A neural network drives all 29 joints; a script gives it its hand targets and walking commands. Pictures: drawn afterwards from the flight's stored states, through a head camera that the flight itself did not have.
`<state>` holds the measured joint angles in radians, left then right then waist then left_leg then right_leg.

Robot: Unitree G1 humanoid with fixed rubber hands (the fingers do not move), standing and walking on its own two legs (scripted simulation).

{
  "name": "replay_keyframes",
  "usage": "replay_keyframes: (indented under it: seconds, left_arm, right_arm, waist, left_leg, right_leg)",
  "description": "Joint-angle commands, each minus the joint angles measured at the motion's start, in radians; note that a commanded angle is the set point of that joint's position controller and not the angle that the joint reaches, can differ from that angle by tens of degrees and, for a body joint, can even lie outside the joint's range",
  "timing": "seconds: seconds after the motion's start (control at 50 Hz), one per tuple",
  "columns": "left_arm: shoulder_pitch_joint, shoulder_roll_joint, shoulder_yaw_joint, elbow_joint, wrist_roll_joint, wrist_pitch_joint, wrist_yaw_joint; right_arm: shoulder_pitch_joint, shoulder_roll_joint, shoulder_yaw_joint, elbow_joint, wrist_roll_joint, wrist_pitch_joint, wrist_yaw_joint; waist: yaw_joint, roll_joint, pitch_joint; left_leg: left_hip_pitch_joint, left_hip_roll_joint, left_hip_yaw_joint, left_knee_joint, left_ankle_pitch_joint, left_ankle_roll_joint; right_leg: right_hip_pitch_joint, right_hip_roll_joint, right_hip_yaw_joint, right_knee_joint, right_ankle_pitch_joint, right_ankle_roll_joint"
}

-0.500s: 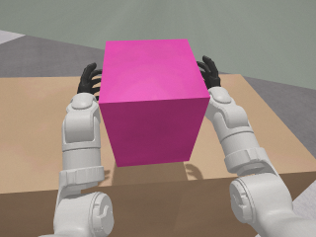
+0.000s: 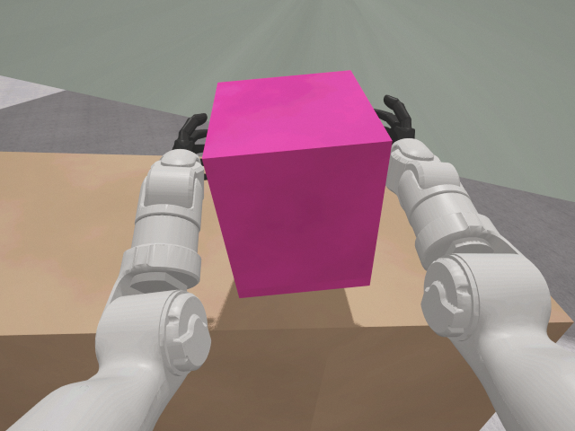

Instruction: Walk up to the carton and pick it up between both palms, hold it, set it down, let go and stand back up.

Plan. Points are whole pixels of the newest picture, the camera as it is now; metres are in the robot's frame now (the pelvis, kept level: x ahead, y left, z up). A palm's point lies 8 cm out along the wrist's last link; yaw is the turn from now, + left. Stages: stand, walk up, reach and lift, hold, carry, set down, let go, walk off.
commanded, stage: reach and lift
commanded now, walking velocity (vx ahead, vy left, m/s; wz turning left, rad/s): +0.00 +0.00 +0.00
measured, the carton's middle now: (294, 185) +0.41 +0.01 +0.21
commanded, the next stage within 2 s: hold in 1.02 s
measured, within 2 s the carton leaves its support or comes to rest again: neither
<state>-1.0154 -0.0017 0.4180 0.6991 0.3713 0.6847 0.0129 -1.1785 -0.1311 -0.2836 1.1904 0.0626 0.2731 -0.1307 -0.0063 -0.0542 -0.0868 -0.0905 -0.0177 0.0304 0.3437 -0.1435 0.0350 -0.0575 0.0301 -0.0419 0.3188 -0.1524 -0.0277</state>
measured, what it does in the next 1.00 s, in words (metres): stands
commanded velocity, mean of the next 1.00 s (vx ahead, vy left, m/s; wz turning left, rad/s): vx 0.00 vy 0.00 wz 0.00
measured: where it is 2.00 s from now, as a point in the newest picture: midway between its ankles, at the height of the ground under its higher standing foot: outside the picture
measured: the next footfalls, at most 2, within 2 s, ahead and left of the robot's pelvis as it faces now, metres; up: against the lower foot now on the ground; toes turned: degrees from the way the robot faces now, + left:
none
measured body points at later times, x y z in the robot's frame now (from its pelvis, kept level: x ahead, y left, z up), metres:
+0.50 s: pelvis +0.06 -0.02 +0.00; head -0.01 +0.00 +0.45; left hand +0.43 +0.15 +0.22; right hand +0.45 -0.14 +0.25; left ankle +0.04 +0.10 -0.74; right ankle +0.02 -0.10 -0.74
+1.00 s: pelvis +0.00 -0.02 +0.00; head -0.10 +0.00 +0.44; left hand +0.37 +0.14 +0.31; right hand +0.38 -0.15 +0.33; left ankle +0.04 +0.10 -0.75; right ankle +0.02 -0.11 -0.75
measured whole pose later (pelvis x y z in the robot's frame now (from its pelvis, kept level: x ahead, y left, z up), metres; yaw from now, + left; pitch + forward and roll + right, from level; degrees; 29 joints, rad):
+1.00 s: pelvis +0.00 -0.02 +0.00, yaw +1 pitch -8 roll +0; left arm -0.98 0.04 0.40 0.39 0.35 0.93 -0.07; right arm -1.14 -0.13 -0.07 0.83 0.31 0.58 -0.27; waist -0.07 -0.03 -0.13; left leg -0.07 -0.01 -0.02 0.35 -0.15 0.00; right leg -0.03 0.06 0.01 0.33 -0.16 -0.04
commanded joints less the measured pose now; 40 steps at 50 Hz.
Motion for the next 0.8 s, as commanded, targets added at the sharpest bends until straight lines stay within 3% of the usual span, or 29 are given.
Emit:
replay_keyframes:
  seconds: [0.0,0.04,0.06,0.12,0.18,0.24,0.26,0.34,0.36,0.4,0.42,0.46,0.52,0.56,0.6,0.66,0.72,0.78]
  left_arm:
    - [-0.807,-0.534,-0.295,-0.050,-0.191,-0.103,-0.088]
    - [-0.808,-0.549,-0.329,-0.072,-0.222,-0.104,-0.078]
    - [-0.799,-0.540,-0.328,-0.100,-0.229,-0.107,-0.072]
    - [-0.778,-0.531,-0.353,-0.145,-0.254,-0.103,-0.069]
    - [-0.734,-0.522,-0.384,-0.239,-0.272,-0.101,-0.072]
    - [-0.644,-0.533,-0.420,-0.340,-0.278,-0.090,-0.088]
    - [-0.599,-0.515,-0.413,-0.345,-0.268,-0.078,-0.099]
    - [-0.531,-0.511,-0.475,-0.541,-0.265,-0.048,-0.120]
    - [-0.489,-0.507,-0.487,-0.547,-0.260,-0.032,-0.127]
    - [-0.467,-0.510,-0.531,-0.660,-0.271,-0.008,-0.133]
    - [-0.437,-0.518,-0.567,-0.700,-0.284,0.010,-0.136]
    - [-0.430,-0.524,-0.614,-0.790,-0.293,0.037,-0.136]
    - [-0.468,-0.516,-0.649,-0.828,-0.292,0.075,-0.131]
    - [-0.477,-0.505,-0.618,-0.769,-0.257,0.102,-0.140]
    - [-0.445,-0.480,-0.577,-0.737,-0.229,0.133,-0.151]
    - [-0.409,-0.489,-0.555,-0.755,-0.217,0.173,-0.179]
    - [-0.445,-0.487,-0.535,-0.743,-0.207,0.192,-0.191]
    - [-0.498,-0.496,-0.501,-0.677,-0.192,0.207,-0.198]
  right_arm:
    - [-0.710,0.531,0.105,-0.133,0.096,-0.029,0.148]
    - [-0.719,0.540,0.131,-0.181,0.123,-0.030,0.134]
    - [-0.725,0.553,0.170,-0.214,0.149,-0.025,0.127]
    - [-0.701,0.577,0.232,-0.260,0.199,0.001,0.094]
    - [-0.673,0.630,0.344,-0.377,0.281,0.023,0.062]
    - [-0.618,0.687,0.475,-0.532,0.359,0.043,0.021]
    - [-0.585,0.694,0.498,-0.550,0.372,0.059,0.005]
    - [-0.480,0.718,0.617,-0.744,0.444,0.095,-0.046]
    - [-0.441,0.709,0.633,-0.749,0.447,0.112,-0.055]
    - [-0.414,0.699,0.677,-0.860,0.481,0.125,-0.072]
    - [-0.386,0.703,0.695,-0.901,0.497,0.135,-0.085]
    - [-0.381,0.678,0.717,-1.007,0.513,0.148,-0.100]
    - [-0.389,0.658,0.707,-1.040,0.507,0.186,-0.106]
    - [-0.374,0.646,0.658,-0.981,0.480,0.219,-0.097]
    - [-0.365,0.635,0.662,-0.953,0.484,0.242,-0.087]
    - [-0.385,0.632,0.688,-0.988,0.509,0.270,-0.094]
    - [-0.457,0.646,0.697,-1.009,0.515,0.281,-0.094]
    - [-0.512,0.640,0.656,-0.940,0.486,0.302,-0.081]
  waist:
    - [-0.033,0.100,-0.253]
    - [-0.053,0.095,-0.312]
    - [-0.027,0.088,-0.344]
    - [-0.058,0.074,-0.379]
    - [-0.045,0.073,-0.474]
    - [-0.060,0.066,-0.535]
    - [-0.065,0.069,-0.504]
    - [-0.072,0.072,-0.516]
    - [-0.089,0.074,-0.467]
    - [-0.095,0.081,-0.495]
    - [-0.123,0.080,-0.480]
    - [-0.134,0.096,-0.491]
    - [-0.155,0.115,-0.461]
    - [-0.162,0.125,-0.371]
    - [-0.145,0.126,-0.333]
    - [-0.129,0.103,-0.365]
    - [-0.109,0.078,-0.388]
    - [-0.089,0.073,-0.330]
  left_leg:
    - [-0.026,0.058,-0.052,-0.130,-0.251,-0.020]
    - [0.020,0.049,-0.054,-0.092,-0.146,-0.033]
    - [0.045,0.043,-0.049,-0.061,-0.071,-0.033]
    - [0.075,0.018,-0.048,-0.026,0.033,-0.030]
    - [0.109,0.003,-0.058,0.027,0.214,-0.033]
    - [0.128,-0.019,-0.064,0.080,0.359,-0.043]
    - [0.117,-0.028,-0.063,0.080,0.355,-0.046]
    - [0.149,-0.035,-0.075,0.104,0.466,-0.058]
    - [0.154,-0.037,-0.078,0.101,0.470,-0.062]
    - [0.187,-0.037,-0.083,0.116,0.542,-0.073]
    - [0.208,-0.040,-0.087,0.121,0.577,-0.083]
    - [0.239,-0.034,-0.099,0.134,0.614,-0.102]
    - [0.233,-0.034,-0.095,0.103,0.534,-0.109]
    - [0.202,-0.023,-0.086,0.070,0.410,-0.100]
    - [0.191,-0.020,-0.077,0.056,0.394,-0.093]
    - [0.203,-0.022,-0.061,0.061,0.457,-0.097]
    - [0.188,-0.023,-0.058,0.049,0.422,-0.084]
    - [0.158,-0.015,-0.041,0.015,0.317,-0.078]
  right_leg:
    - [0.007,-0.002,-0.018,-0.061,-0.135,0.042]
    - [0.000,0.000,-0.023,-0.061,-0.091,0.042]
    - [-0.010,0.002,-0.017,-0.065,-0.076,0.043]
    - [0.014,0.004,-0.008,-0.081,0.006,0.051]
    - [0.101,0.016,0.005,-0.053,0.198,0.067]
    - [0.216,0.018,0.019,-0.020,0.458,0.093]
    - [0.234,0.011,0.027,-0.015,0.500,0.102]
    - [0.288,0.020,0.025,0.018,0.671,0.126]
    - [0.271,0.022,0.026,0.016,0.677,0.127]
    - [0.270,0.029,0.024,0.026,0.730,0.128]
    - [0.264,0.034,0.020,0.029,0.761,0.129]
    - [0.239,0.043,0.019,0.025,0.746,0.128]
    - [0.195,0.041,0.019,0.005,0.608,0.123]
    - [0.142,0.040,0.012,-0.016,0.466,0.110]
    - [0.153,0.036,0.015,-0.011,0.478,0.105]
    - [0.226,0.037,0.024,0.016,0.615,0.112]
    - [0.248,0.039,0.033,0.012,0.614,0.111]
    - [0.190,0.039,0.027,-0.008,0.464,0.101]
